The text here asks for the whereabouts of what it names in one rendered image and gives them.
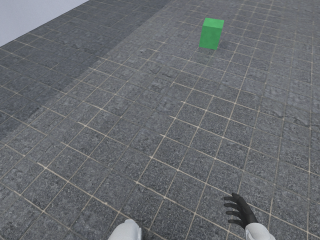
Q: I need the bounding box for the carton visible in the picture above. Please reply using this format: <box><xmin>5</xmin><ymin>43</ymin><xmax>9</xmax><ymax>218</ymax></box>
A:
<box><xmin>199</xmin><ymin>17</ymin><xmax>224</xmax><ymax>50</ymax></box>

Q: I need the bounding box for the robot right forearm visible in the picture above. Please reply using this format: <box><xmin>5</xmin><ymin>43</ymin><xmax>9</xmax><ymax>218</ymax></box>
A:
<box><xmin>245</xmin><ymin>222</ymin><xmax>276</xmax><ymax>240</ymax></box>

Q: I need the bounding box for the left robot shin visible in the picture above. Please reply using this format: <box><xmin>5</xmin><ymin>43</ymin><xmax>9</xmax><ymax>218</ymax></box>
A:
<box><xmin>124</xmin><ymin>219</ymin><xmax>138</xmax><ymax>226</ymax></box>

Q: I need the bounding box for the robot left thigh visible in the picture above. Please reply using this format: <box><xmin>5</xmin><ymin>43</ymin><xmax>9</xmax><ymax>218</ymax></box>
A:
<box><xmin>108</xmin><ymin>222</ymin><xmax>142</xmax><ymax>240</ymax></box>

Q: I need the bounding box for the robot right hand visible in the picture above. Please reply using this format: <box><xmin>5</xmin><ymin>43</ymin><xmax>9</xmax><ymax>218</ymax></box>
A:
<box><xmin>223</xmin><ymin>192</ymin><xmax>259</xmax><ymax>230</ymax></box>

